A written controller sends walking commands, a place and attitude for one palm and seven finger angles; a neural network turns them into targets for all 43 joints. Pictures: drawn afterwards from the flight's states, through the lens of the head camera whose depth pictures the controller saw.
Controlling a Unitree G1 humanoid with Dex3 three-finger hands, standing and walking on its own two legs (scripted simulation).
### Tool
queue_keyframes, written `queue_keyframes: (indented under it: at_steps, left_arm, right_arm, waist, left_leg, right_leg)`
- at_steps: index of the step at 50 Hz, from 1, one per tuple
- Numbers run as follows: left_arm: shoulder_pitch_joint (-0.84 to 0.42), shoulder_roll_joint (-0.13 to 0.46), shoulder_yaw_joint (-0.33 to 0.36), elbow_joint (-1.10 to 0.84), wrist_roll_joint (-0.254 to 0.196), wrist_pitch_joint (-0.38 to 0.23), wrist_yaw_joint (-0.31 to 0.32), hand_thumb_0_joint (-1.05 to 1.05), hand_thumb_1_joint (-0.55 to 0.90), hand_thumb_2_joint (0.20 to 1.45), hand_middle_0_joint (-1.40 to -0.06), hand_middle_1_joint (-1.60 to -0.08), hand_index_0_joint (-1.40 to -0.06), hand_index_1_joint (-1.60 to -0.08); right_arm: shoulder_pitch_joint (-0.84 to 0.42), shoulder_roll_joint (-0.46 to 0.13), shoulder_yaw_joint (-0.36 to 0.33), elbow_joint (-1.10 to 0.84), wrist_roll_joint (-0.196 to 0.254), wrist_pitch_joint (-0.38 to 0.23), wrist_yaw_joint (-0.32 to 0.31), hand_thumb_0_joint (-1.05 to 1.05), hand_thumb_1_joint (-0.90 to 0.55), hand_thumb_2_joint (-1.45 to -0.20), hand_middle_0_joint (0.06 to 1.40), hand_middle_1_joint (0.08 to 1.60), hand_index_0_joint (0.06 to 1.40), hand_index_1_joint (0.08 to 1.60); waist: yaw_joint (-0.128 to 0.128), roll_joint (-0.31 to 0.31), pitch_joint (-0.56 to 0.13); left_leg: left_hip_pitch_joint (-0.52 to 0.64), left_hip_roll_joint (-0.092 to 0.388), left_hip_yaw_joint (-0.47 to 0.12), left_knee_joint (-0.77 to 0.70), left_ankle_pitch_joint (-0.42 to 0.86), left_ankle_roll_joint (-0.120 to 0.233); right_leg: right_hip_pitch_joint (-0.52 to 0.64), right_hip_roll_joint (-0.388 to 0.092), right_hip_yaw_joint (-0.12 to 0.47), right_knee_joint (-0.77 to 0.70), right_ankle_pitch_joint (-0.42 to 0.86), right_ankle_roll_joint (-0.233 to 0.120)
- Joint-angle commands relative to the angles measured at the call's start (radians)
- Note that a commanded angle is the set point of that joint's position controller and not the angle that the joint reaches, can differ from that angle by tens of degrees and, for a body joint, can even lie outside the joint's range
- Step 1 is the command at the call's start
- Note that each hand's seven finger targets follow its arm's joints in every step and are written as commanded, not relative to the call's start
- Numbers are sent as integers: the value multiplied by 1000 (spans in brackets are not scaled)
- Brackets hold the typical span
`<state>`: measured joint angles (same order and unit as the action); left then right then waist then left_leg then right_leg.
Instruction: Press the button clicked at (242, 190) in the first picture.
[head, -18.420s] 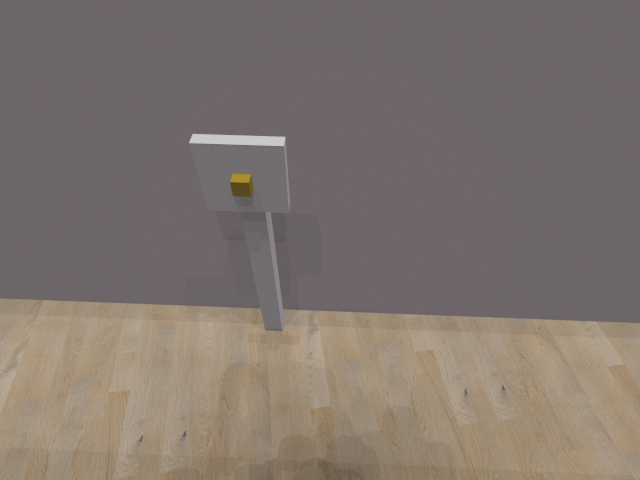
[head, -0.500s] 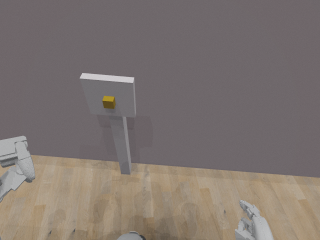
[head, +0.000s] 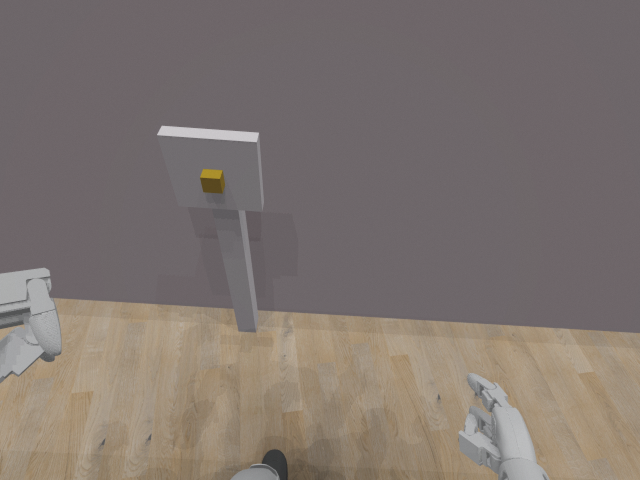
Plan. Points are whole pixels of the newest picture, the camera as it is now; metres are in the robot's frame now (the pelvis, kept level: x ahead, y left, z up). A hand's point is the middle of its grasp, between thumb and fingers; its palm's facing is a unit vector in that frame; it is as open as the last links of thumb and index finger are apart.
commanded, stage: step back with the hand held close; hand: left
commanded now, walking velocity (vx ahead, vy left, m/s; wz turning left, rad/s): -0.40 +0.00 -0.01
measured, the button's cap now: (213, 180) +0.64 +0.23 -0.04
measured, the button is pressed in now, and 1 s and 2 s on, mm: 0 0 0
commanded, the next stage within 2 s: stop stepping back and stand still in 0.02 s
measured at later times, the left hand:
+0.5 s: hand out of the picture +0.11 +0.25 +0.18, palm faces +0.28 -0.83 -0.49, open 3.1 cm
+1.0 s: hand out of the picture +0.12 +0.25 +0.17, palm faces +0.30 -0.83 -0.47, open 3.1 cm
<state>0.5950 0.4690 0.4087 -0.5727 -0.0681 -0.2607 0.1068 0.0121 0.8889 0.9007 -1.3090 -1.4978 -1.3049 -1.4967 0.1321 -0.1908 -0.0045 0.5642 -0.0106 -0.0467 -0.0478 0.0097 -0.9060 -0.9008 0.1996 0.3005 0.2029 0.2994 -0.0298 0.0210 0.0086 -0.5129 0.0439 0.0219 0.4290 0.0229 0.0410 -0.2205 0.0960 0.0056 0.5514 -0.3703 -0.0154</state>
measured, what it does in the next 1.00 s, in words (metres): steps on the spot: left foot, then right foot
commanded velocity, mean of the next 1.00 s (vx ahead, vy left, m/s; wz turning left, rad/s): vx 0.05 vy -0.02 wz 0.00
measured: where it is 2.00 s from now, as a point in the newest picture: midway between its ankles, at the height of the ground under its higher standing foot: outside the picture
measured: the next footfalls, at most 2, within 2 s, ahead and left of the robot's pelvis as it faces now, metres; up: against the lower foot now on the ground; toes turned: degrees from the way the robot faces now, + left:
left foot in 0.20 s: +0.00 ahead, +0.13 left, +0.00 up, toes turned +0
right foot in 0.48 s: -0.08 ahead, -0.07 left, +0.00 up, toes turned -5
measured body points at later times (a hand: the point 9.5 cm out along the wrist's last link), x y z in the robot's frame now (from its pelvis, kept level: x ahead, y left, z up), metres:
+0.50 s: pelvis -0.08 +0.02 +0.02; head -0.08 +0.04 +0.47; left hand +0.09 +0.29 +0.21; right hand +0.06 -0.20 -0.06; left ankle +0.01 +0.11 -0.72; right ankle -0.12 -0.07 -0.72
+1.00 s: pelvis -0.08 +0.02 +0.01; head -0.07 +0.02 +0.46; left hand +0.10 +0.29 +0.20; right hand +0.07 -0.22 -0.07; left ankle -0.04 +0.13 -0.72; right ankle -0.12 -0.07 -0.73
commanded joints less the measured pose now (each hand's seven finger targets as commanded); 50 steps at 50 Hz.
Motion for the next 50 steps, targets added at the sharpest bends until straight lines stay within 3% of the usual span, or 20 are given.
queue_keyframes:
  at_steps: [1, 2, 3, 7, 8, 10, 11, 13, 15, 18, 22, 25, 27, 30, 34, 38, 40, 43, 49, 50]
  left_arm:
    - [100, 146, 128, -252, -14, -44, 22, 0, 900, 900, -1300, -1500, -1300, -1500]
    - [71, 146, 109, -259, -2, -30, 38, 0, 900, 900, -1300, -1500, -1300, -1500]
    - [52, 121, 89, -229, 9, -10, 50, 0, 900, 900, -1300, -1500, -1300, -1500]
    - [-51, 92, 54, -196, 33, -7, 68, 0, 900, 900, -1300, -1500, -1300, -1500]
    - [-59, 93, 47, -215, 29, -12, 65, 0, 900, 900, -1300, -1500, -1300, -1500]
    - [-82, 137, 73, -283, 29, -33, 63, 0, 900, 900, -1300, -1500, -1300, -1500]
    - [-27, 106, 59, -230, 26, -40, 53, 0, 900, 900, -1300, -1500, -1300, -1500]
    - [-6, 116, 96, -345, 13, -27, 53, 0, 900, 900, -1300, -1500, -1300, -1500]
    - [48, 94, 86, -358, 17, -15, 58, 0, 900, 900, -1300, -1500, -1300, -1500]
    - [138, 58, 69, -295, 15, 26, 64, 0, 900, 900, -1300, -1500, -1300, -1500]
    - [140, 73, 72, -218, 21, 56, 68, 0, 900, 900, -1300, -1500, -1300, -1500]
    - [49, 109, 98, -202, 5, 57, 65, 0, 900, 900, -1300, -1500, -1300, -1500]
    - [13, 81, 63, -178, 10, 71, 67, 0, 900, 900, -1300, -1500, -1300, -1500]
    - [-82, 52, 11, -157, 29, 59, 73, 0, 900, 900, -1300, -1500, -1300, -1500]
    - [-134, 84, 27, -164, 45, 24, 85, 0, 900, 900, -1300, -1500, -1300, -1500]
    - [-42, 75, 53, -201, 43, -2, 71, 0, 900, 900, -1300, -1500, -1300, -1500]
    - [-27, 80, 69, -206, 45, -11, 68, 0, 900, 900, -1300, -1500, -1300, -1500]
    - [48, 58, 71, -157, 37, -9, 65, 0, 900, 900, -1300, -1500, -1300, -1500]
    - [58, 69, 71, -172, 20, -2, 65, 0, 900, 900, -1300, -1500, -1300, -1500]
    - [-89, -62, -310, 642, 118, 161, -74, 0, 900, 900, -1300, -1500, -1300, -1500]
  right_arm:
    - [-33, -120, -62, -146, 12, -39, 1, 0, -900, -900, 200, 300, 200, 300]
    - [-29, -119, -65, -126, 12, -35, 5, 0, -900, -900, 200, 300, 200, 300]
    - [-21, -121, -68, -99, 4, -23, 8, 0, -900, -900, 200, 300, 200, 300]
    - [-33, -109, -21, -100, 4, -29, -37, 0, -900, -900, 200, 300, 200, 300]
    - [-14, -127, -23, -98, 10, -39, -42, 0, -900, -900, 200, 300, 200, 300]
    - [8, -161, -50, -115, 18, -71, -36, 0, -900, -900, 200, 300, 200, 300]
    - [34, -157, -62, -111, 20, -96, -23, 0, -900, -900, 200, 300, 200, 300]
    - [28, -131, -56, -110, -7, -126, -14, 0, -900, -900, 200, 300, 200, 300]
    - [33, -127, -49, -108, 3, -143, -1, 0, -900, -900, 200, 300, 200, 300]
    - [10, -127, -32, -118, 10, -135, 7, 0, -900, -900, 200, 300, 200, 300]
    - [8, -125, -27, -116, -1, -96, -14, 0, -900, -900, 200, 300, 200, 300]
    - [14, -117, -28, -99, -16, -63, -16, 0, -900, -900, 200, 300, 200, 300]
    - [23, -128, -44, -89, 3, -61, -18, 0, -900, -900, 200, 300, 200, 300]
    - [-5, -133, -34, -76, 7, -69, -19, 0, -900, -900, 200, 300, 200, 300]
    - [-7, -140, -36, -70, 9, -104, -38, 0, -900, -900, 200, 300, 200, 300]
    - [12, -136, -21, -89, 9, -113, -32, 0, -900, -900, 200, 300, 200, 300]
    - [11, -129, -21, -91, 6, -123, -33, 0, -900, -900, 200, 300, 200, 300]
    - [25, -131, -27, -90, 14, -126, -20, 0, -900, -900, 200, 300, 200, 300]
    - [18, -133, -33, -101, 16, -104, -8, 0, -900, -900, 200, 300, 200, 300]
    - [-50, -282, -83, 126, 11, -128, 75, 0, -900, -900, 200, 300, 200, 300]
  waist:
    - [27, -140, -138]
    - [30, -227, -108]
    - [19, -195, -75]
    - [-1, -90, -19]
    - [-6, -19, -59]
    - [45, 152, -198]
    - [44, 115, -237]
    - [24, 274, -224]
    - [23, 124, -191]
    - [11, 180, -106]
    - [7, 163, -62]
    - [-5, -27, -76]
    - [9, -181, -73]
    - [5, -118, 40]
    - [17, -32, 37]
    - [22, 191, 6]
    - [27, 132, 2]
    - [27, 34, -54]
    - [17, -2, -123]
    - [-4, 2, -59]
  left_leg:
    - [222, -30, -17, 256, -409, -79]
    - [230, -95, -5, 534, -409, -96]
    - [99, -85, -43, 667, -431, -86]
    - [101, -47, -32, 129, -359, -56]
    - [201, -45, -20, -76, -157, -47]
    - [439, 184, -179, -50, 379, 27]
    - [528, 220, -201, -62, 353, 46]
    - [375, 272, -365, -193, -5, 66]
    - [333, 251, -304, -174, -172, 95]
    - [155, 176, -223, -295, -577, 44]
    - [31, 78, -130, -275, -658, -32]
    - [189, 1, -46, 55, -378, -53]
    - [167, -21, -32, 276, -362, -45]
    - [64, -3, -42, 340, -368, -31]
    - [278, 0, -12, 46, -309, 2]
    - [244, 137, -267, -141, -328, 57]
    - [178, 167, -287, -160, -319, 70]
    - [179, 80, -127, -38, -170, 17]
    - [303, 29, -48, 65, -21, -20]
    - [226, 59, -54, 223, 112, -20]
  right_leg:
    - [-306, -264, 286, -371, -327, -82]
    - [-431, -424, 424, -466, -283, -155]
    - [-366, -437, 366, -417, -87, -180]
    - [-57, -242, 133, -125, 705, -79]
    - [-19, -184, 95, -47, 664, -35]
    - [-105, -79, 43, 82, 133, 28]
    - [-173, -54, 40, 144, -76, 30]
    - [-158, -55, 56, 331, -163, 35]
    - [-140, -72, 43, 264, -94, 35]
    - [-2, -32, -57, 121, -86, 32]
    - [205, -20, -112, -175, -42, -1]
    - [12, -211, 101, -345, -42, -87]
    - [-102, -331, 294, -401, -306, -149]
    - [-95, -361, 290, -375, -183, -162]
    - [-113, -258, 137, -244, -72, -80]
    - [-65, -93, -16, -34, 25, 15]
    - [4, -94, -20, -33, 47, 22]
    - [89, -125, 23, -158, 198, 13]
    - [50, -174, 81, -173, 404, -9]
    - [-53, -252, -2, -7, 577, -25]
